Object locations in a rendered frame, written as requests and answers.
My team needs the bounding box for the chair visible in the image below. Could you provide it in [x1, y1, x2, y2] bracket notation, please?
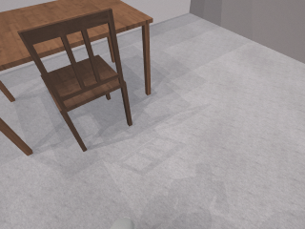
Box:
[18, 8, 132, 152]

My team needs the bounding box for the left robot thigh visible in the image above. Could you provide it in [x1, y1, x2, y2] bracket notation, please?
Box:
[110, 218, 137, 229]

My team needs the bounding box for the table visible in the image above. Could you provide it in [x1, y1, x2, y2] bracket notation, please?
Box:
[0, 0, 153, 156]

